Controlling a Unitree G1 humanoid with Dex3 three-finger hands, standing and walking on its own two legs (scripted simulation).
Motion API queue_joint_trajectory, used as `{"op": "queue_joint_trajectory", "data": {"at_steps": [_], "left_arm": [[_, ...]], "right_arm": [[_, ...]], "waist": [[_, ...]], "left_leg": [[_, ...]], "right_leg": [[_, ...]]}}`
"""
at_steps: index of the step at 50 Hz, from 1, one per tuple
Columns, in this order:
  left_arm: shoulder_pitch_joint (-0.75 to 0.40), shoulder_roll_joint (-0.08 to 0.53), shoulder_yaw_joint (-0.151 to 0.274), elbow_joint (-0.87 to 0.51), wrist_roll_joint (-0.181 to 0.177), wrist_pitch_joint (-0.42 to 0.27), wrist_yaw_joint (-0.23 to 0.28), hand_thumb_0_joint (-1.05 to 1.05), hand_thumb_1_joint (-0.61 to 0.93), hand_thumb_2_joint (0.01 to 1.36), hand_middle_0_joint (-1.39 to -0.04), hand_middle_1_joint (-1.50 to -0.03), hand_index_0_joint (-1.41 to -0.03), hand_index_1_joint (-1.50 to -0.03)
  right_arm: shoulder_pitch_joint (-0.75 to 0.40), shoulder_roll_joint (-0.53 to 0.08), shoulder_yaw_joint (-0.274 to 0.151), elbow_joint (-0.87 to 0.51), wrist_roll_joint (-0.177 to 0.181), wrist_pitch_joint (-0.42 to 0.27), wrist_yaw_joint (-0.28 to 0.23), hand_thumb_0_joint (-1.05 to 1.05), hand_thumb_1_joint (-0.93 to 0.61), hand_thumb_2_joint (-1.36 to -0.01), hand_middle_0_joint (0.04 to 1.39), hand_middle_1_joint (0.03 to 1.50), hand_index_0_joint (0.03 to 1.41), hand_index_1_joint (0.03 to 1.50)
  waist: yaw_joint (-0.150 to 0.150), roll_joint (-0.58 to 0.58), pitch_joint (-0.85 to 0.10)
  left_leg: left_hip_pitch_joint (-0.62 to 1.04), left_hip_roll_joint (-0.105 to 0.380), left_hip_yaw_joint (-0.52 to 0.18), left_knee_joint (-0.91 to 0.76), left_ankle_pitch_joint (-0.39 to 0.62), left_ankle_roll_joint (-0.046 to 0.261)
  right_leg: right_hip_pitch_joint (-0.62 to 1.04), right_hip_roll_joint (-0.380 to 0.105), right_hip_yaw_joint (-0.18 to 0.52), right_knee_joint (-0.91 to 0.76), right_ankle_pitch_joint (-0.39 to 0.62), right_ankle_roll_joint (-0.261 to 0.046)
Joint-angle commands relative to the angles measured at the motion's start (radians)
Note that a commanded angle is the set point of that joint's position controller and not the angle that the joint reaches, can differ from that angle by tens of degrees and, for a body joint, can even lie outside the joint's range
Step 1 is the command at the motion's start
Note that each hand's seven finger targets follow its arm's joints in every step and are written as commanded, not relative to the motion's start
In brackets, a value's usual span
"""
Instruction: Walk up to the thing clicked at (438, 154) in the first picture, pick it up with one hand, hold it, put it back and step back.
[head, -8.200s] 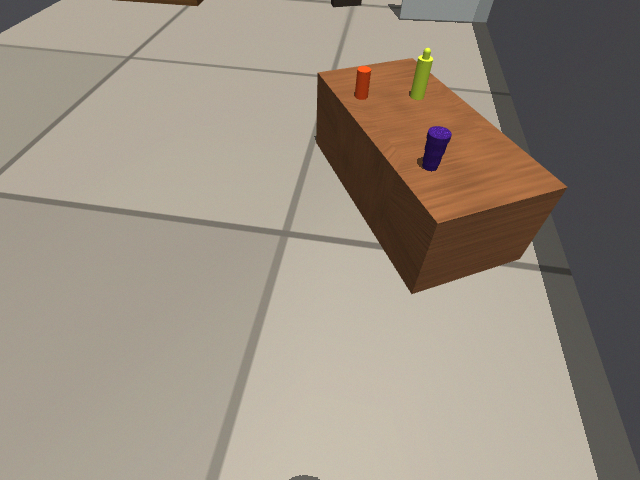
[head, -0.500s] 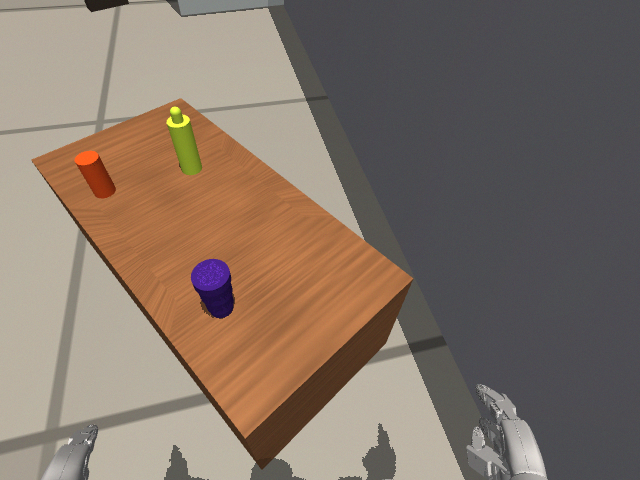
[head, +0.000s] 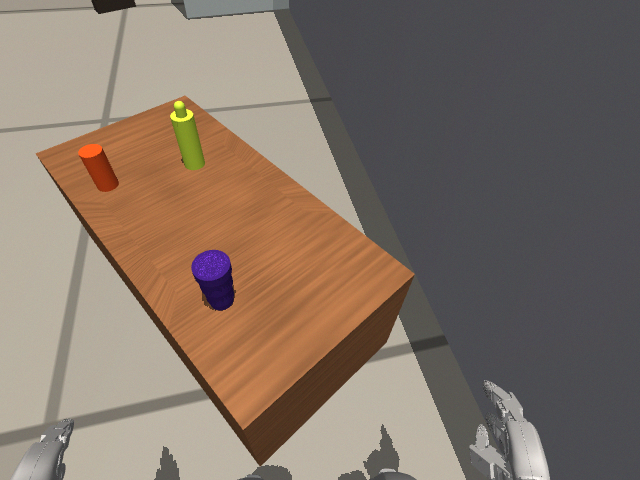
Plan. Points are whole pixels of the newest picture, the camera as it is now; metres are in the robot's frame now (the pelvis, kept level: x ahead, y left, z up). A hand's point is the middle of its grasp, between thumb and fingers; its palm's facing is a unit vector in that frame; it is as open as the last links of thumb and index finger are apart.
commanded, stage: go down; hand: left
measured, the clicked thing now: (216, 283) +0.54 +0.21 -0.24
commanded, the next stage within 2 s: none
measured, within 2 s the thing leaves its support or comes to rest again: neither
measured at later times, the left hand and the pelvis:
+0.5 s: hand (55, 334) +0.31 +0.34 +0.00, palm faces +0.16 -0.97 -0.18, open 17.3 cm; pelvis -0.02 +0.00 +0.00, yaw -2 degrees
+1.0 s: hand (45, 280) +0.38 +0.37 +0.02, palm faces +0.19 -0.98 -0.10, open 17.1 cm; pelvis -0.02 +0.01 -0.01, yaw -3 degrees
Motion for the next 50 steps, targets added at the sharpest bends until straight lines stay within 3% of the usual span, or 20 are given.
{"op": "queue_joint_trajectory", "data": {"at_steps": [1,5,8,11,14,18,19,21,22,23,24,26,28,30,33,38,41,44,49,50], "left_arm": [[-0.217,0.274,0.156,-0.157,0.005,-0.078,0.015,0.0,-0.484,0.106,-0.054,-0.05,-0.039,-0.061],[-0.39,0.359,0.214,-0.064,-0.018,-0.134,-0.01,0.0,-0.459,0.104,-0.052,-0.042,-0.035,-0.055],[-0.519,0.393,0.229,0.038,-0.036,-0.17,-0.054,0.0,-0.458,0.091,-0.056,-0.036,-0.036,-0.05],[-0.595,0.425,0.25,0.24,-0.038,-0.209,-0.108,0.0,-0.459,0.076,-0.059,-0.025,-0.037,-0.041],[-0.676,0.491,0.299,0.357,-0.042,-0.27,-0.17,0.0,-0.486,0.047,-0.069,-0.02,-0.05,-0.033],[-0.807,0.533,0.324,0.491,-0.041,-0.378,-0.256,0.0,-0.536,0.03,-0.072,-0.016,-0.054,-0.029],[-0.77,0.54,0.342,0.597,-0.038,-0.403,-0.268,0.0,-0.547,0.034,-0.076,-0.026,-0.059,-0.039],[-0.903,0.589,0.354,0.534,-0.041,-0.477,-0.297,0.0,-0.57,0.03,-0.075,-0.026,-0.059,-0.038],[-0.846,0.569,0.354,0.662,-0.04,-0.492,-0.304,0.0,-0.567,0.049,-0.073,-0.032,-0.055,-0.048],[-0.857,0.564,0.362,0.673,-0.047,-0.517,-0.312,0.0,-0.564,0.055,-0.072,-0.038,-0.054,-0.052],[-0.914,0.619,0.393,0.63,-0.048,-0.549,-0.317,0.0,-0.564,0.061,-0.066,-0.026,-0.046,-0.044],[-0.939,0.627,0.396,0.694,-0.047,-0.588,-0.328,0.0,-0.546,0.065,-0.067,-0.035,-0.05,-0.051],[-0.998,0.669,0.422,0.671,-0.048,-0.627,-0.333,0.0,-0.523,0.074,-0.065,-0.031,-0.045,-0.049],[-1.04,0.683,0.421,0.708,-0.048,-0.654,-0.336,0.0,-0.5,0.067,-0.063,-0.022,-0.046,-0.037],[-1.109,0.731,0.46,0.751,-0.052,-0.702,-0.341,0.0,-0.473,0.075,-0.057,-0.019,-0.04,-0.034],[-1.168,0.756,0.461,0.841,-0.052,-0.743,-0.36,0.0,-0.434,0.064,-0.056,-0.013,-0.042,-0.024],[-1.186,0.793,0.477,0.871,-0.053,-0.76,-0.372,0.0,-0.451,0.056,-0.06,-0.02,-0.049,-0.028],[-1.216,0.786,0.466,0.899,-0.061,-0.771,-0.388,0.0,-0.433,0.07,-0.055,-0.025,-0.044,-0.033],[-1.256,0.861,0.51,0.915,-0.065,-0.794,-0.399,0.0,-0.465,0.062,-0.058,-0.022,-0.046,-0.032],[-1.255,0.839,0.499,0.919,-0.068,-0.797,-0.404,0.0,-0.468,0.065,-0.057,-0.022,-0.044,-0.033]], "right_arm": [[-0.038,-0.148,-0.053,-0.124,0.003,-0.08,-0.033,0.0,-0.855,-0.887,0.201,0.3,0.2,0.3],[-0.04,-0.164,-0.044,-0.08,0.005,-0.103,-0.048,0.0,-0.849,-0.886,0.201,0.3,0.2,0.3],[-0.038,-0.171,-0.036,-0.037,0.006,-0.115,-0.05,0.0,-0.853,-0.887,0.201,0.3,0.2,0.3],[-0.02,-0.181,-0.04,0.007,0.002,-0.122,-0.044,0.0,-0.862,-0.89,0.201,0.3,0.2,0.3],[0.011,-0.187,-0.043,0.021,-0.004,-0.123,-0.034,0.0,-0.867,-0.89,0.201,0.3,0.2,0.3],[0.06,-0.2,-0.053,0.036,-0.014,-0.123,-0.016,0.0,-0.879,-0.894,0.2,0.3,0.2,0.3],[0.057,-0.193,-0.042,0.025,-0.016,-0.123,-0.013,0.0,-0.876,-0.893,0.2,0.3,0.2,0.3],[0.088,-0.211,-0.061,0.032,-0.021,-0.119,-0.002,0.0,-0.884,-0.895,0.2,0.3,0.2,0.3],[0.089,-0.2,-0.047,0.03,-0.021,-0.113,0.002,0.0,-0.882,-0.895,0.2,0.3,0.2,0.3],[0.098,-0.208,-0.053,0.028,-0.023,-0.109,0.007,0.0,-0.881,-0.895,0.2,0.3,0.2,0.3],[0.107,-0.213,-0.055,0.028,-0.025,-0.102,0.009,0.0,-0.881,-0.897,0.2,0.3,0.2,0.3],[0.123,-0.221,-0.059,0.033,-0.03,-0.089,0.011,0.0,-0.877,-0.895,0.2,0.3,0.2,0.3],[0.139,-0.228,-0.063,0.038,-0.032,-0.075,0.014,0.0,-0.879,-0.896,0.2,0.3,0.2,0.3],[0.142,-0.237,-0.063,0.043,-0.034,-0.061,0.011,0.0,-0.873,-0.894,0.2,0.3,0.2,0.3],[0.158,-0.242,-0.057,0.061,-0.039,-0.048,0.011,0.0,-0.873,-0.894,0.2,0.3,0.2,0.3],[0.169,-0.247,-0.048,0.062,-0.047,-0.027,0.011,0.0,-0.87,-0.893,0.2,0.3,0.2,0.3],[0.178,-0.252,-0.041,0.067,-0.049,-0.016,0.013,0.0,-0.876,-0.894,0.2,0.3,0.2,0.3],[0.186,-0.26,-0.038,0.066,-0.05,-0.008,0.015,0.0,-0.872,-0.893,0.2,0.3,0.2,0.3],[0.199,-0.263,-0.028,0.069,-0.056,0.005,0.017,0.0,-0.883,-0.896,0.2,0.3,0.2,0.3],[0.196,-0.263,-0.028,0.066,-0.054,0.006,0.018,0.0,-0.882,-0.896,0.2,0.3,0.2,0.3]], "waist": [[-0.04,0.057,-0.119],[-0.038,0.062,-0.097],[-0.042,0.088,-0.093],[-0.041,0.077,-0.082],[-0.018,0.077,-0.121],[-0.021,0.095,-0.169],[-0.02,0.063,-0.142],[-0.008,0.149,-0.215],[-0.018,0.109,-0.18],[-0.019,0.084,-0.184],[-0.007,0.111,-0.227],[-0.015,0.087,-0.222],[-0.009,0.128,-0.288],[-0.023,0.106,-0.228],[-0.031,0.12,-0.248],[-0.047,0.113,-0.223],[-0.041,0.148,-0.253],[-0.057,0.158,-0.259],[-0.052,0.156,-0.308],[-0.057,0.155,-0.306]], "left_leg": [[0.085,-0.044,0.035,-0.165,0.263,0.031],[0.069,-0.047,0.035,-0.183,0.211,0.033],[0.092,-0.046,0.034,-0.209,0.2,0.032],[0.076,-0.046,0.035,-0.212,0.226,0.034],[0.077,-0.049,0.044,-0.207,0.27,0.036],[0.091,-0.041,0.048,-0.195,0.347,0.031],[0.067,-0.038,0.048,-0.194,0.353,0.031],[0.1,-0.033,0.047,-0.19,0.389,0.022],[0.088,-0.026,0.042,-0.194,0.386,0.022],[0.081,-0.022,0.041,-0.19,0.398,0.021],[0.086,-0.027,0.049,-0.18,0.41,0.023],[0.079,-0.024,0.048,-0.176,0.419,0.025],[0.125,-0.022,0.048,-0.173,0.443,0.021],[0.085,-0.023,0.052,-0.176,0.381,0.025],[0.075,-0.019,0.049,-0.164,0.374,0.024],[0.023,-0.022,0.054,-0.165,0.257,0.029],[0.03,-0.018,0.05,-0.157,0.292,0.023],[0.063,-0.009,0.042,-0.148,0.311,0.02],[0.057,-0.011,0.04,-0.116,0.407,0.021],[0.073,-0.008,0.04,-0.117,0.403,0.021]], "right_leg": [[0.096,0.034,0.012,-0.145,0.205,-0.023],[0.093,0.032,0.02,-0.165,0.164,-0.023],[0.111,0.033,0.021,-0.181,0.155,-0.027],[0.108,0.036,0.016,-0.182,0.177,-0.031],[0.136,0.036,0.018,-0.184,0.21,-0.035],[0.12,0.041,0.016,-0.149,0.267,-0.042],[0.111,0.043,0.014,-0.144,0.268,-0.043],[0.101,0.044,0.017,-0.121,0.284,-0.05],[0.087,0.049,0.011,-0.117,0.272,-0.05],[0.086,0.051,0.009,-0.113,0.282,-0.052],[0.098,0.045,0.019,-0.112,0.3,-0.052],[0.096,0.048,0.02,-0.106,0.306,-0.053],[0.089,0.046,0.022,-0.098,0.313,-0.056],[0.064,0.048,0.03,-0.111,0.275,-0.055],[0.044,0.046,0.032,-0.098,0.266,-0.056],[0.021,0.045,0.039,-0.11,0.191,-0.054],[0.009,0.047,0.033,-0.096,0.209,-0.058],[-0.043,0.051,0.025,-0.092,0.206,-0.061],[-0.025,0.05,0.023,-0.077,0.267,-0.059],[-0.038,0.051,0.023,-0.075,0.262,-0.059]]}}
